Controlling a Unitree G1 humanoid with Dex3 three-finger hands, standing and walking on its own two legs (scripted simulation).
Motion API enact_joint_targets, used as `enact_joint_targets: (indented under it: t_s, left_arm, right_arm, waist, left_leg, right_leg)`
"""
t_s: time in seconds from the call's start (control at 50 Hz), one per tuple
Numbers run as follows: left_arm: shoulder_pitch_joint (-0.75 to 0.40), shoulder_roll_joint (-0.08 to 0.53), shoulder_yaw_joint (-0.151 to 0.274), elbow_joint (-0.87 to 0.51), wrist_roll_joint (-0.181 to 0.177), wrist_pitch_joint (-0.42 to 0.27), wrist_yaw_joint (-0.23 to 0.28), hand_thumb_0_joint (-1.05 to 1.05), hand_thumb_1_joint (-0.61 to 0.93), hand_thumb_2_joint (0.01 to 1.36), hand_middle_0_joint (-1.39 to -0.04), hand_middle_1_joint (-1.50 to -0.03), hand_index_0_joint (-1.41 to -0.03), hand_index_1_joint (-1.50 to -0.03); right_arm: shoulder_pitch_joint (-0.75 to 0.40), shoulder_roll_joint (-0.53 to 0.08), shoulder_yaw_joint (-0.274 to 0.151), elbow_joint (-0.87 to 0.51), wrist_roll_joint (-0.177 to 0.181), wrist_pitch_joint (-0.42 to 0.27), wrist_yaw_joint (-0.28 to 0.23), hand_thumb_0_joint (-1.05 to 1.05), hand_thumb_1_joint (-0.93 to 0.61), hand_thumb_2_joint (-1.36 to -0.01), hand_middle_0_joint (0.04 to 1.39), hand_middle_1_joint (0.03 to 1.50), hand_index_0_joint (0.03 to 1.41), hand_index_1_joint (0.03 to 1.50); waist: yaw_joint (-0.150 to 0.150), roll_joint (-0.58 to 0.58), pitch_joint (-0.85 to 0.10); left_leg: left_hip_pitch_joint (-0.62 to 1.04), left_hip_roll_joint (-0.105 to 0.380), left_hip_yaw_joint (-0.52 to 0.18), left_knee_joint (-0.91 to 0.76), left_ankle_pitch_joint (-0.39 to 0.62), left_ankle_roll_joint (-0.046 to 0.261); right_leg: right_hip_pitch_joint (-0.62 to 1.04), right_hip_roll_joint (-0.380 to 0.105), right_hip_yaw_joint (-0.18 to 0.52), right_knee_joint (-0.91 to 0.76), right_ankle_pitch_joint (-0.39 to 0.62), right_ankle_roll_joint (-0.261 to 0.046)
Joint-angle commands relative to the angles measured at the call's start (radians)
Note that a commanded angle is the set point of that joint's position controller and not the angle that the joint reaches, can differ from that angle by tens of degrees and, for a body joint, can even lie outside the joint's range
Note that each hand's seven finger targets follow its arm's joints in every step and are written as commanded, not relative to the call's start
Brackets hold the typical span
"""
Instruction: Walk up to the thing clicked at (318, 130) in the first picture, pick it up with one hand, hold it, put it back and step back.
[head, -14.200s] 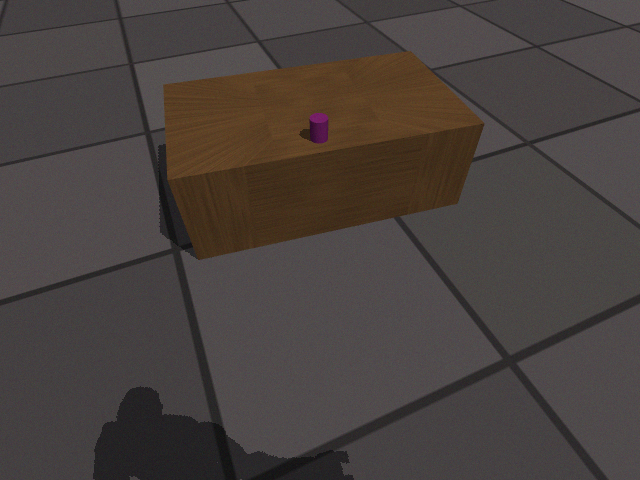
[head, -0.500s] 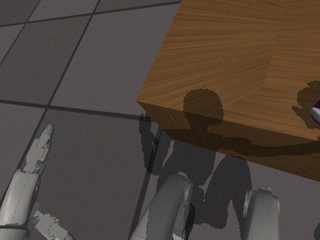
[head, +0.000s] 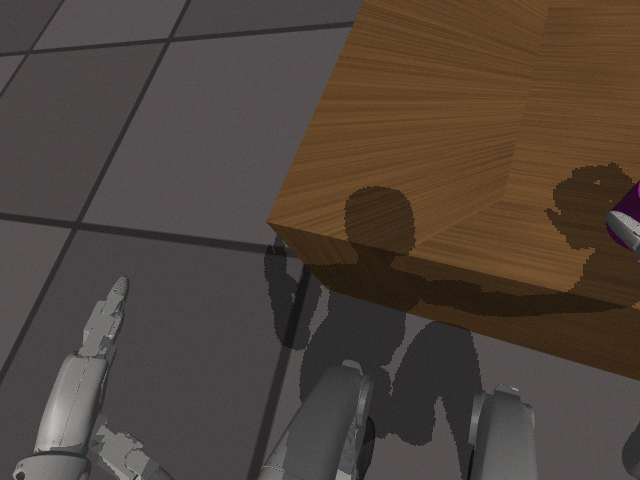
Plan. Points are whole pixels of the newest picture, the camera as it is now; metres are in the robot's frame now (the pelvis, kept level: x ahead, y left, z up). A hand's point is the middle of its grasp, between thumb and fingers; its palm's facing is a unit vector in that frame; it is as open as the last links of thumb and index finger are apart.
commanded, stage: settle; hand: right
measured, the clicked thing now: out of the picture +0.47 -0.25 -0.04
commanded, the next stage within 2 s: lift in 0.22 s
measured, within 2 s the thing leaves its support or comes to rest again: neither
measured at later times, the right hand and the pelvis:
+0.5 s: hand out of the picture +0.47 -0.26 +0.00, palm faces +0.28 +0.96 +0.01, open 9.6 cm; pelvis +0.01 +0.00 +0.03, yaw -1 degrees
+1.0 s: hand out of the picture +0.42 -0.24 +0.09, palm faces +0.29 +0.96 +0.00, open 9.6 cm; pelvis +0.03 -0.01 +0.08, yaw -3 degrees
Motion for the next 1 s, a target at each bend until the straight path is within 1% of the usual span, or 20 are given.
enact_joint_targets:
  t_s: [0.0,0.02,0.08,0.14,0.18,0.24,0.32,0.36,0.4,0.46,0.5,0.56,0.6,0.74,0.78,0.84,0.88,0.9,0.94,0.98]
  left_arm:
    - [0.086,0.164,0.135,-0.131,-0.006,-0.038,0.023,0.000,-0.552,0.057,-0.048,-0.049,-0.044,-0.053]
    - [0.086,0.152,0.121,-0.107,-0.006,-0.036,0.022,0.000,-0.547,0.055,-0.048,-0.050,-0.046,-0.052]
    - [0.027,0.197,0.156,-0.149,-0.004,-0.034,0.031,0.000,-0.553,0.057,-0.047,-0.047,-0.043,-0.051]
    - [0.041,0.156,0.111,-0.116,-0.002,-0.026,0.027,0.000,-0.552,0.057,-0.046,-0.047,-0.043,-0.051]
    - [0.028,0.170,0.122,-0.141,0.002,-0.027,0.028,0.000,-0.552,0.054,-0.046,-0.046,-0.043,-0.049]
    - [0.046,0.146,0.097,-0.109,0.003,-0.021,0.025,0.000,-0.547,0.052,-0.045,-0.046,-0.043,-0.048]
    - [0.040,0.159,0.113,-0.094,0.004,-0.023,0.027,0.000,-0.540,0.049,-0.047,-0.054,-0.050,-0.050]
    - [0.034,0.166,0.121,-0.091,0.006,-0.022,0.026,0.000,-0.538,0.047,-0.045,-0.053,-0.048,-0.049]
    - [0.039,0.170,0.126,-0.086,0.005,-0.022,0.027,0.000,-0.537,0.045,-0.045,-0.052,-0.049,-0.048]
    - [0.036,0.152,0.109,-0.094,0.004,-0.023,0.025,0.000,-0.538,0.046,-0.045,-0.052,-0.048,-0.049]
    - [0.024,0.154,0.108,-0.083,0.002,-0.021,0.028,0.000,-0.537,0.046,-0.044,-0.052,-0.048,-0.048]
    - [0.045,0.146,0.104,-0.041,0.001,-0.013,0.030,0.000,-0.538,0.047,-0.044,-0.052,-0.046,-0.050]
    - [0.049,0.123,0.080,-0.025,0.002,-0.009,0.029,0.000,-0.538,0.046,-0.044,-0.051,-0.047,-0.048]
    - [0.022,0.154,0.119,-0.034,-0.009,0.010,0.034,0.000,-0.544,0.046,-0.046,-0.049,-0.046,-0.049]
    - [0.033,0.111,0.082,0.002,-0.012,0.019,0.028,0.000,-0.546,0.048,-0.045,-0.050,-0.045,-0.050]
    - [0.036,0.074,0.049,0.037,-0.016,0.031,0.027,0.000,-0.545,0.047,-0.044,-0.048,-0.044,-0.048]
    - [0.021,0.092,0.061,0.005,-0.020,0.038,0.032,0.000,-0.543,0.046,-0.044,-0.047,-0.044,-0.047]
    - [0.027,0.073,0.046,0.043,-0.020,0.043,0.031,0.000,-0.541,0.043,-0.044,-0.048,-0.046,-0.046]
    - [0.014,0.108,0.091,0.061,-0.026,0.046,0.040,0.000,-0.539,0.042,-0.045,-0.047,-0.046,-0.046]
    - [-0.006,0.096,0.081,0.076,-0.029,0.042,0.043,0.000,-0.537,0.040,-0.042,-0.047,-0.044,-0.044]
  right_arm:
    - [-0.306,-0.209,-0.001,-0.219,0.019,-0.070,0.002,0.000,-0.290,-1.401,1.319,1.505,1.369,1.506]
    - [-0.314,-0.175,0.022,-0.194,0.018,-0.069,0.003,0.000,-0.282,-1.388,1.307,1.492,1.357,1.493]
    - [-0.333,-0.261,-0.016,-0.252,0.000,-0.076,-0.019,0.000,-0.283,-1.363,1.307,1.474,1.355,1.475]
    - [-0.311,-0.186,0.024,-0.192,0.005,-0.073,-0.027,0.000,-0.274,-1.391,1.282,1.485,1.333,1.485]
    - [-0.315,-0.213,0.002,-0.201,0.006,-0.079,-0.035,0.000,-0.289,-1.384,1.286,1.481,1.335,1.481]
    - [-0.300,-0.190,0.023,-0.172,0.002,-0.078,-0.032,0.000,-0.298,-1.406,1.290,1.498,1.340,1.498]
    - [-0.322,-0.206,0.016,-0.182,0.002,-0.088,-0.034,0.000,-0.228,-1.348,1.308,1.469,1.354,1.469]
    - [-0.290,-0.172,0.024,-0.154,0.008,-0.087,-0.032,0.000,-0.215,-1.342,1.314,1.471,1.358,1.471]
    - [-0.302,-0.194,0.013,-0.200,0.010,-0.091,-0.031,0.000,-0.219,-1.354,1.324,1.483,1.368,1.483]
    - [-0.292,-0.160,0.035,-0.232,0.014,-0.090,-0.021,0.000,-0.230,-1.340,1.317,1.468,1.359,1.469]
    - [-0.301,-0.162,0.041,-0.305,0.020,-0.089,-0.020,0.000,-0.233,-1.342,1.320,1.472,1.362,1.472]
    - [-0.257,-0.110,0.068,-0.299,0.029,-0.075,-0.020,0.000,-0.252,-1.350,1.331,1.480,1.371,1.480]
    - [-0.233,-0.108,0.063,-0.325,0.029,-0.070,-0.032,0.000,-0.261,-1.362,1.341,1.491,1.382,1.492]
    - [-0.167,-0.045,0.101,-0.431,0.035,-0.039,-0.069,0.000,-0.279,-1.356,1.340,1.486,1.381,1.486]
    - [-0.109,0.057,0.155,-0.394,0.046,-0.022,-0.077,0.000,-0.247,-1.366,1.341,1.498,1.385,1.498]
    - [-0.065,0.061,0.163,-0.434,0.044,-0.009,-0.091,0.000,-0.253,-1.356,1.340,1.491,1.383,1.491]
    - [-0.038,0.067,0.172,-0.488,0.046,0.001,-0.094,0.000,-0.232,-1.353,1.333,1.489,1.378,1.489]
    - [-0.005,0.108,0.204,-0.470,0.046,0.009,-0.093,0.000,-0.210,-1.357,1.330,1.493,1.378,1.493]
    - [-0.036,0.082,0.181,-0.540,0.058,0.011,-0.101,0.000,-0.226,-1.347,1.326,1.482,1.372,1.482]
    - [-0.033,0.117,0.216,-0.572,0.065,0.016,-0.099,0.000,-0.202,-1.365,1.337,1.505,1.386,1.505]
  waist:
    - [-0.023,-0.334,-0.561]
    - [-0.018,-0.341,-0.523]
    - [-0.041,-0.363,-0.557]
    - [-0.035,-0.317,-0.479]
    - [-0.037,-0.303,-0.511]
    - [-0.034,-0.290,-0.469]
    - [-0.041,-0.319,-0.486]
    - [-0.034,-0.309,-0.465]
    - [-0.052,-0.339,-0.503]
    - [-0.052,-0.331,-0.515]
    - [-0.074,-0.348,-0.564]
    - [-0.074,-0.344,-0.538]
    - [-0.098,-0.331,-0.532]
    - [-0.118,-0.252,-0.522]
    - [-0.113,-0.212,-0.436]
    - [-0.145,-0.197,-0.384]
    - [-0.147,-0.173,-0.393]
    - [-0.155,-0.175,-0.343]
    - [-0.157,-0.175,-0.342]
    - [-0.160,-0.187,-0.332]
  left_leg:
    - [0.247,-0.023,0.014,-0.211,0.306,0.055]
    - [0.227,-0.023,0.022,-0.206,0.293,0.060]
    - [0.230,-0.022,0.026,-0.212,0.260,0.063]
    - [0.238,-0.025,0.020,-0.246,0.248,0.060]
    - [0.287,-0.022,0.011,-0.255,0.287,0.055]
    - [0.297,-0.021,0.001,-0.271,0.279,0.054]
    - [0.267,-0.024,0.020,-0.263,0.269,0.059]
    - [0.261,-0.026,0.033,-0.259,0.271,0.060]
    - [0.267,-0.025,0.031,-0.265,0.275,0.062]
    - [0.298,-0.024,0.031,-0.281,0.287,0.061]
    - [0.323,-0.021,0.028,-0.288,0.311,0.060]
    - [0.321,-0.022,0.035,-0.301,0.316,0.061]
    - [0.355,-0.020,0.028,-0.317,0.338,0.056]
    - [0.472,-0.014,0.013,-0.386,0.376,0.046]
    - [0.486,-0.014,0.013,-0.417,0.352,0.043]
    - [0.513,-0.007,0.003,-0.442,0.326,0.043]
    - [0.548,-0.005,0.000,-0.459,0.316,0.044]
    - [0.542,-0.003,-0.003,-0.468,0.302,0.044]
    - [0.541,-0.002,0.004,-0.479,0.277,0.047]
    - [0.549,0.001,0.001,-0.493,0.275,0.047]
  right_leg:
    - [0.546,0.027,-0.046,-0.207,0.283,-0.044]
    - [0.533,0.028,-0.044,-0.221,0.273,-0.040]
    - [0.582,0.024,-0.039,-0.251,0.254,-0.034]
    - [0.536,0.024,-0.042,-0.264,0.214,-0.042]
    - [0.534,0.025,-0.044,-0.257,0.243,-0.047]
    - [0.512,0.027,-0.049,-0.264,0.229,-0.048]
    - [0.582,0.024,-0.041,-0.288,0.249,-0.039]
    - [0.589,0.023,-0.035,-0.305,0.264,-0.036]
    - [0.630,0.024,-0.036,-0.314,0.282,-0.034]
    - [0.643,0.026,-0.037,-0.323,0.284,-0.037]
    - [0.688,0.026,-0.041,-0.329,0.317,-0.034]
    - [0.716,0.028,-0.040,-0.350,0.341,-0.029]
    - [0.710,0.028,-0.046,-0.356,0.359,-0.035]
    - [0.756,0.034,-0.064,-0.411,0.364,-0.041]
    - [0.729,0.035,-0.067,-0.443,0.321,-0.044]
    - [0.710,0.041,-0.076,-0.480,0.282,-0.044]
    - [0.734,0.043,-0.079,-0.506,0.271,-0.043]
    - [0.728,0.043,-0.084,-0.520,0.258,-0.042]
    - [0.759,0.045,-0.080,-0.552,0.234,-0.040]
    - [0.793,0.044,-0.084,-0.574,0.230,-0.037]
